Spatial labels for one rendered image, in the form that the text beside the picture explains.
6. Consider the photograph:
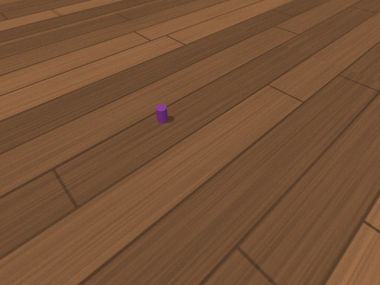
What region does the can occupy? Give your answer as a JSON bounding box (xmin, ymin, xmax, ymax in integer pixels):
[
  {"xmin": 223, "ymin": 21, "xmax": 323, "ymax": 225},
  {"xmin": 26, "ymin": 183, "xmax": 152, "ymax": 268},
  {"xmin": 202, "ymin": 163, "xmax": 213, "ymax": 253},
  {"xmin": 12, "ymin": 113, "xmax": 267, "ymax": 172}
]
[{"xmin": 156, "ymin": 104, "xmax": 168, "ymax": 124}]

